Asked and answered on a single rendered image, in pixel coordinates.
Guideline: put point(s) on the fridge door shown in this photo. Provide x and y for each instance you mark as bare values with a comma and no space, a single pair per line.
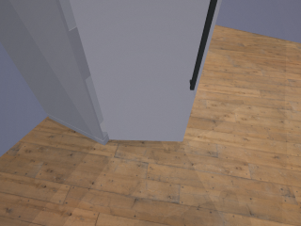
141,55

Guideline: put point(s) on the handle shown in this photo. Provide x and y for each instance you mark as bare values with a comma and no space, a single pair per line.
204,37

